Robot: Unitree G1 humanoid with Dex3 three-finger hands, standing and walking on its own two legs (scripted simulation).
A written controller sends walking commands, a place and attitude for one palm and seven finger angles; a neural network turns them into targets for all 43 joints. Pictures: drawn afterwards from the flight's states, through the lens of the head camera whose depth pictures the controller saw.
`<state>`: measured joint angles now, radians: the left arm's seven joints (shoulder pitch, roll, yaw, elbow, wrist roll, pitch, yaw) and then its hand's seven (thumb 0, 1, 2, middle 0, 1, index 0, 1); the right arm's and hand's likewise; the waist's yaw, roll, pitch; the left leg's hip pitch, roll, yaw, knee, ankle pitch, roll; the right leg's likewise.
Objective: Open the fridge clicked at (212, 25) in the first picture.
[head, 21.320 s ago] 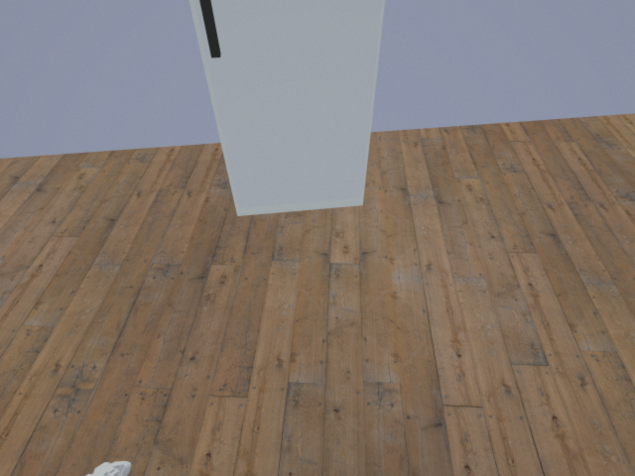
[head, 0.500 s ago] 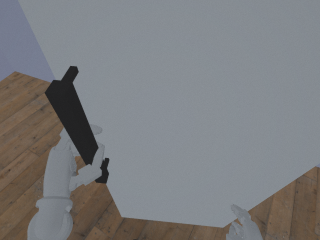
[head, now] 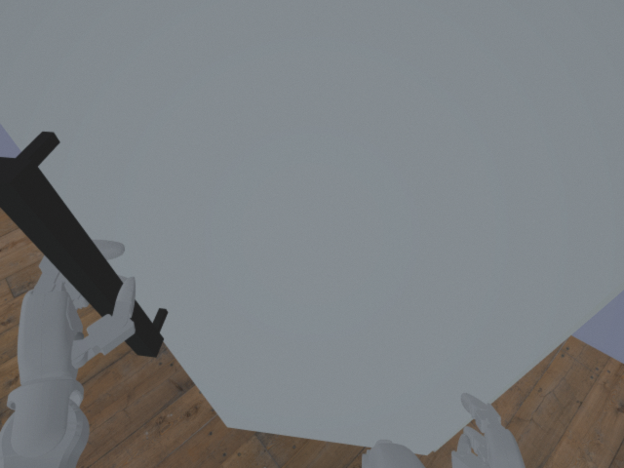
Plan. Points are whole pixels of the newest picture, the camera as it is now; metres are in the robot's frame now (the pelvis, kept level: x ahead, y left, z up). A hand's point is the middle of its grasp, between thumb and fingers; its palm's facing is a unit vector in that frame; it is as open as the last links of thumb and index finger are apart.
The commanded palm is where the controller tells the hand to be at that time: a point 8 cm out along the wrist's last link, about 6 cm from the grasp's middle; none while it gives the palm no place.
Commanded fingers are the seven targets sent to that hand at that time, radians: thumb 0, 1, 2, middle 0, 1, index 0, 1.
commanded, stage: walk backward, drawing the door open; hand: left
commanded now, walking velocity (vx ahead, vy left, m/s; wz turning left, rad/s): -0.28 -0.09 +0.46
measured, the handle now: (109, 268) +0.29 +0.23 +0.14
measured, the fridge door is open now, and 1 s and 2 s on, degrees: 31 73 72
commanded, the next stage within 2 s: stop walking and hold the door back in 0.80 s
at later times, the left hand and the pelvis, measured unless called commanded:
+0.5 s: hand out of the picture +0.05 +0.17 +0.12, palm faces +0.59 -0.75 -0.29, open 6.8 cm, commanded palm -0.01 +0.20 +0.12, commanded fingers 0.00 0.90 0.90 -0.45 -1.40 -0.45 -1.40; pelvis -0.10 -0.12 -0.01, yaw +20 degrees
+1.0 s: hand out of the picture -0.08 +0.08 +0.13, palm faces +0.82 -0.46 -0.33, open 6.5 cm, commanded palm -0.12 +0.10 +0.13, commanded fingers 0.00 0.90 0.90 -0.45 -1.40 -0.45 -1.40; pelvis -0.12 -0.25 +0.00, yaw +41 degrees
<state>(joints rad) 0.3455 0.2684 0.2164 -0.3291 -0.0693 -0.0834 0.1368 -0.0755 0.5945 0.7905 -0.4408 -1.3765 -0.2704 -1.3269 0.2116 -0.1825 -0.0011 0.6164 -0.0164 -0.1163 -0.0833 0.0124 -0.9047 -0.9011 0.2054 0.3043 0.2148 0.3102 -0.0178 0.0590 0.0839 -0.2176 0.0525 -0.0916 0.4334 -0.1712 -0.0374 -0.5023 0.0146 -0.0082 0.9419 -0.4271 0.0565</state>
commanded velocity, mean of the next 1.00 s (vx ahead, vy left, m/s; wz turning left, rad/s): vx -0.18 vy -0.14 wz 0.65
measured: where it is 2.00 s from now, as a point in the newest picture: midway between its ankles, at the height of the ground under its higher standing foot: outside the picture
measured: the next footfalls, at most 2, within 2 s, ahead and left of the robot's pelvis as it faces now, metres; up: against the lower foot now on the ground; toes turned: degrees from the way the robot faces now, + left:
right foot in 0.12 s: +0.11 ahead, -0.17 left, +0.00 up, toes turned +1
left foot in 0.42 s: -0.09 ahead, -0.01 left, +0.00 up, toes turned +19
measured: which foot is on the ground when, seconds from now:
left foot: down 0.00-0.12, up 0.14-0.40, down 0.42-0.78, up 0.80-1.00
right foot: up 0.00-0.10, down 0.12-0.40, up 0.42-0.76, down 0.78-1.00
